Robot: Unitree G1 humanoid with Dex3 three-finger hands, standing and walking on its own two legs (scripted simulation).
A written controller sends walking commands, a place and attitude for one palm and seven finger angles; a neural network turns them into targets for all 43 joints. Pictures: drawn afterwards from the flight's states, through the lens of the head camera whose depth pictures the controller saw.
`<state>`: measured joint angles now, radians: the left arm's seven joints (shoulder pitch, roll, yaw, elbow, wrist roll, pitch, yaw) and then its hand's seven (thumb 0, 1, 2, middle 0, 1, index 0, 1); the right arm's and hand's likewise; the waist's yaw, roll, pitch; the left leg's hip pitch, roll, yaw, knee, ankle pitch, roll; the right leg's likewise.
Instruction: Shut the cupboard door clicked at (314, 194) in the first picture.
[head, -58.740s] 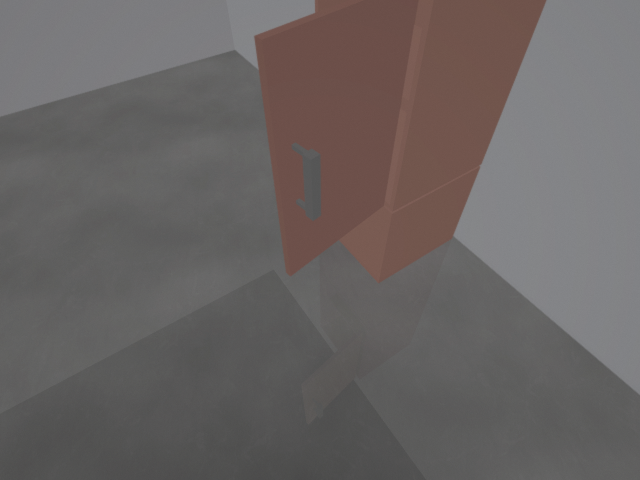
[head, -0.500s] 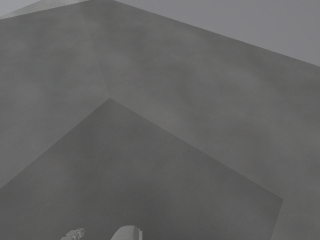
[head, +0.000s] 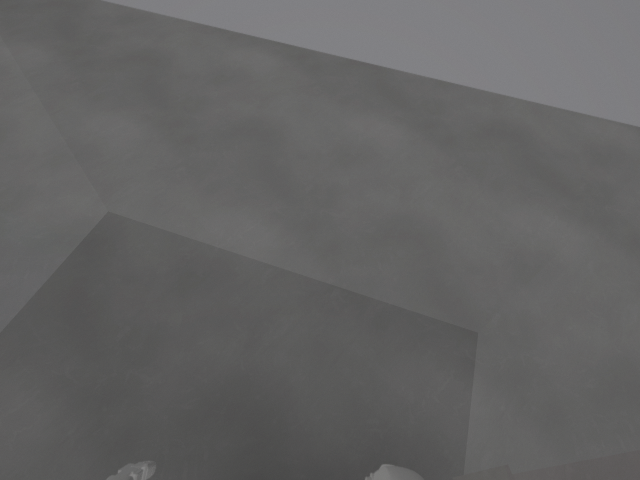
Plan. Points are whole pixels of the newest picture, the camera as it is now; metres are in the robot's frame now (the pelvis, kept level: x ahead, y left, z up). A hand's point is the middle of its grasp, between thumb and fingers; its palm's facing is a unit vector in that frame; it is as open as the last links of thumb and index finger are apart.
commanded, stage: turn to face it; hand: left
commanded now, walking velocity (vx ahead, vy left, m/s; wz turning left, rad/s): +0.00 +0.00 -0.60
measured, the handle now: out of the picture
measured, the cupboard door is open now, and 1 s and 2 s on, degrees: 31 31 31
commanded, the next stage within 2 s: none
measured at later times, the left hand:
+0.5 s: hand (203, 470) +0.15 +0.17 -0.19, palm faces -0.21 -0.96 -0.19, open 7.4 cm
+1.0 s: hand (280, 405) +0.23 +0.07 -0.15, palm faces -0.52 -0.80 -0.30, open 7.4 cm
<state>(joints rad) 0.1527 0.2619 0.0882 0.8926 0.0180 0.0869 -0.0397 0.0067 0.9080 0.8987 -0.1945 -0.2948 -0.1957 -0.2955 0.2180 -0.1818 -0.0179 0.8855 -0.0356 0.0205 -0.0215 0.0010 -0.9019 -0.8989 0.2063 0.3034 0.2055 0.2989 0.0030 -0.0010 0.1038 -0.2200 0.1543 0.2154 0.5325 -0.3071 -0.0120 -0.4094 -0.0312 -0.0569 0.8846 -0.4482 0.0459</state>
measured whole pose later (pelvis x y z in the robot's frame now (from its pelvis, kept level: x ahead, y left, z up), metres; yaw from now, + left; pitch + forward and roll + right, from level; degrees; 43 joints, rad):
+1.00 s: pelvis +0.02 -0.04 -0.01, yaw -33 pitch +0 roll +0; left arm 0.14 0.22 0.05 0.87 0.01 0.03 -0.01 0.00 0.91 0.90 -0.20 -0.30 -0.20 -0.30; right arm 0.22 -0.28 -0.06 0.92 -0.02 0.08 -0.02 0.00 -0.91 -0.90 0.20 0.30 0.20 0.30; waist -0.02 0.07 0.10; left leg -0.43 0.12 0.06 1.12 -0.49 -0.07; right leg -0.29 0.01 -0.05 0.62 -0.33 -0.04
